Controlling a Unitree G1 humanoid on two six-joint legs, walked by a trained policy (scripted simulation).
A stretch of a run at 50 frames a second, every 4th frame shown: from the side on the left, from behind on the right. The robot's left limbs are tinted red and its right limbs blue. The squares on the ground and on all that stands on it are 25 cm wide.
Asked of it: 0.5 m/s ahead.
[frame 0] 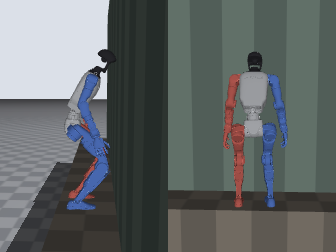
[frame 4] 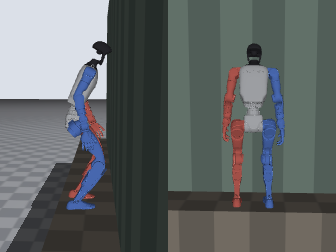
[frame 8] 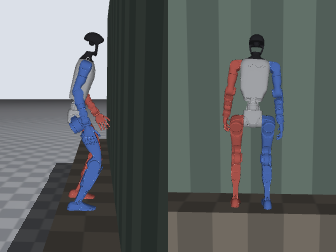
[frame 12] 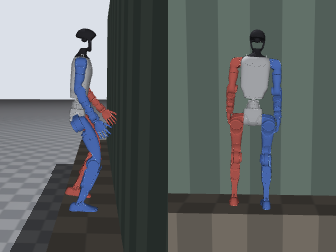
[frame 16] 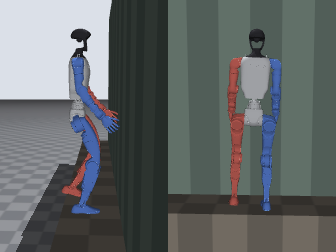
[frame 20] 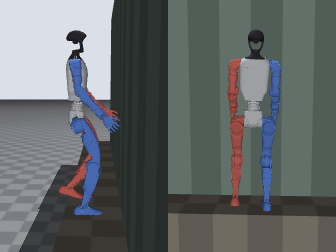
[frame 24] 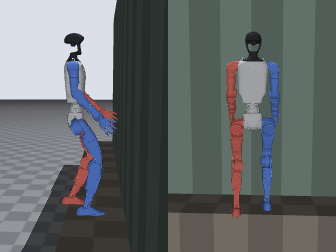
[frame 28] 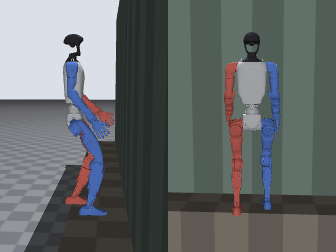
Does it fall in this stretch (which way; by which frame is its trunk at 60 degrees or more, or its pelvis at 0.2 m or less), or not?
no
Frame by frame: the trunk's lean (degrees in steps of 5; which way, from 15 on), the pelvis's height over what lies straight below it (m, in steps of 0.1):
0: 30 forward, 0.6
4: 25 forward, 0.7
8: 15 forward, 0.7
12: 5, 0.8
16: 5, 0.8
20: 5, 0.8
24: 0, 0.8
28: 0, 0.7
